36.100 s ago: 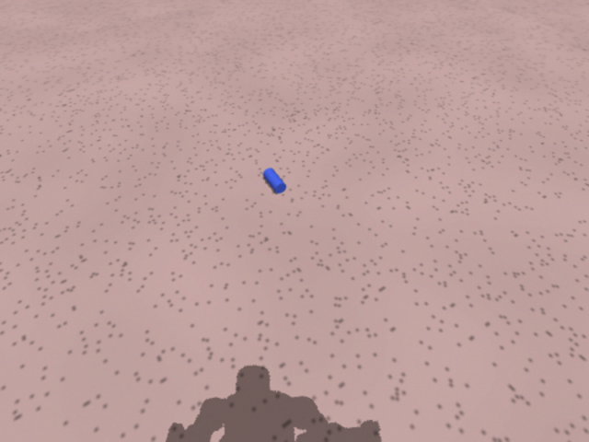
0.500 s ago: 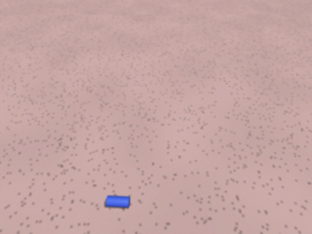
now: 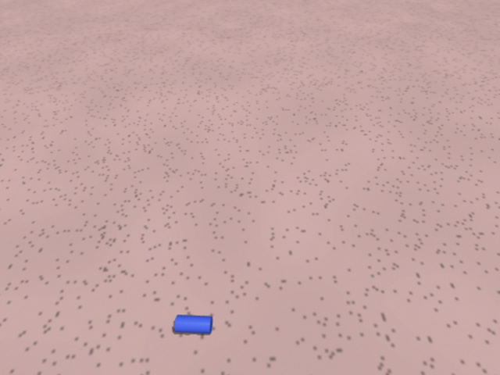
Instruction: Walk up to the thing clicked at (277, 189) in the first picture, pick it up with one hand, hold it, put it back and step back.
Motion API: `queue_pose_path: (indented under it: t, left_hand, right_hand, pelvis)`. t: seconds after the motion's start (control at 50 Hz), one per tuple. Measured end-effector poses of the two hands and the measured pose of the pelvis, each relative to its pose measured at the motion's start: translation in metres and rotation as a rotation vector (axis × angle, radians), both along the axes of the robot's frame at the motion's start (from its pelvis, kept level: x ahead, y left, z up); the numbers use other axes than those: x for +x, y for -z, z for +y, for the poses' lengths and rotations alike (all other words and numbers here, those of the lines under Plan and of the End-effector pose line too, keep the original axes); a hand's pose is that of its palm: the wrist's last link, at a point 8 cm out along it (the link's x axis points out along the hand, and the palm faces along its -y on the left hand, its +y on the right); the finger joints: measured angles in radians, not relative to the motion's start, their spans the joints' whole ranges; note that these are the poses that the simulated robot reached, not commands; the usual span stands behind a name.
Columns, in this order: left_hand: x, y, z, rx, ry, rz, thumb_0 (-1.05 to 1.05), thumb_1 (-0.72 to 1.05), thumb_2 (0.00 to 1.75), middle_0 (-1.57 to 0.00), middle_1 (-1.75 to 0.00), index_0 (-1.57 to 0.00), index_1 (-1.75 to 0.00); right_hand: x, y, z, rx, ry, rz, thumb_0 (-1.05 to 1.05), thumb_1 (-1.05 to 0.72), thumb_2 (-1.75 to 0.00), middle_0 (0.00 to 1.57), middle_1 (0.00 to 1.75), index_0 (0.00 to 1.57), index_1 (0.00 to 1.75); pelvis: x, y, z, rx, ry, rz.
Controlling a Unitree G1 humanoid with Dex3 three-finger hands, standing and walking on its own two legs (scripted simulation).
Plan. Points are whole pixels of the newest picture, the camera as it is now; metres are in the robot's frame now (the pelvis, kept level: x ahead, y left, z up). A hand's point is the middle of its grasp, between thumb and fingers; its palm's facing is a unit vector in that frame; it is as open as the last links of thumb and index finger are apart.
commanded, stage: stand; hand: left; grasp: from above
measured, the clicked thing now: (193, 324) +0.48 +0.25 -0.75
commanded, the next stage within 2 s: step back in 1.52 s
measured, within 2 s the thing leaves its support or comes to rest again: neither
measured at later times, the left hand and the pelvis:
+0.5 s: hand out of the picture +0.08 +0.23 -0.16, palm faces +0.01 -0.95 -0.33, open 7.4 cm; pelvis +0.01 -0.01 +0.00, yaw +0 degrees
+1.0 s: hand out of the picture +0.10 +0.24 -0.15, palm faces +0.00 -0.94 -0.34, open 7.4 cm; pelvis +0.02 -0.01 +0.00, yaw -1 degrees
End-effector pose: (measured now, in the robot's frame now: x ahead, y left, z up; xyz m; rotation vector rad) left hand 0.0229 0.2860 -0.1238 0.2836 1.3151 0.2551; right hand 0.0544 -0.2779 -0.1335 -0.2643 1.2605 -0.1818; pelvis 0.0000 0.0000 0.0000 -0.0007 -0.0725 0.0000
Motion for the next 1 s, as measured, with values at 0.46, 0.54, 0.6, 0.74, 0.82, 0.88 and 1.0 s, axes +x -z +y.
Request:
queue_pose_path:
  t: [0.46, 0.54, 0.6, 0.74, 0.82, 0.88, 1.0]
  left_hand:
    - [0.052, -0.002, -0.014, -0.023, 0.035, -0.07, 0.01, 0.9, 0.9, -0.2, -0.3, -0.2, -0.3]
    - [0.055, -0.003, -0.012, -0.018, 0.038, -0.064, 0.0, 0.9, 0.9, -0.2, -0.3, -0.2, -0.3]
    - [0.056, -0.004, -0.01, -0.015, 0.038, -0.058, 0.01, 0.9, 0.9, -0.2, -0.3, -0.2, -0.3]
    - [0.06, -0.006, -0.006, -0.006, 0.038, -0.051, 0.01, 0.9, 0.9, -0.2, -0.3, -0.2, -0.3]
    - [0.064, -0.006, -0.005, -0.004, 0.04, -0.056, 0.01, 0.9, 0.9, -0.2, -0.3, -0.2, -0.3]
    - [0.068, -0.007, -0.005, -0.005, 0.043, -0.062, 0.01, 0.9, 0.9, -0.2, -0.3, -0.2, -0.3]
    - [0.072, -0.007, -0.007, -0.007, 0.052, -0.069, 0.01, 0.9, 0.9, -0.2, -0.3, -0.2, -0.3]
  right_hand:
    - [0.015, -0.006, -0.015, -0.02, -0.001, -0.006, 0.01, -0.91, -0.9, 0.2, 0.3, 0.2, 0.3]
    - [0.017, -0.007, -0.015, -0.021, -0.001, -0.002, 0.01, -0.91, -0.9, 0.2, 0.3, 0.2, 0.3]
    - [0.018, -0.007, -0.016, -0.021, -0.001, 0.003, 0.01, -0.91, -0.9, 0.2, 0.3, 0.2, 0.3]
    - [0.024, -0.007, -0.017, -0.023, -0.003, 0.006, 0.01, -0.91, -0.9, 0.2, 0.3, 0.2, 0.3]
    - [0.028, -0.007, -0.018, -0.025, -0.004, -0.002, 0.01, -0.91, -0.9, 0.2, 0.3, 0.2, 0.3]
    - [0.032, -0.008, -0.018, -0.027, -0.004, -0.01, 0.01, -0.91, -0.9, 0.2, 0.3, 0.2, 0.3]
    - [0.035, -0.01, -0.02, -0.027, -0.004, -0.018, 0.01, -0.91, -0.9, 0.2, 0.3, 0.2, 0.3]
  pelvis:
    - [0.013, -0.003, -0.01, -0.002, 0.007, 0.011]
    - [0.014, -0.003, -0.01, -0.002, 0.008, 0.016]
    - [0.016, -0.003, -0.009, -0.001, 0.009, 0.021]
    - [0.021, -0.003, -0.009, 0.0, 0.011, 0.026]
    - [0.023, -0.003, -0.009, 0.001, 0.012, 0.027]
    - [0.023, -0.003, -0.009, 0.001, 0.013, 0.027]
    - [0.025, -0.004, -0.009, 0.001, 0.014, 0.03]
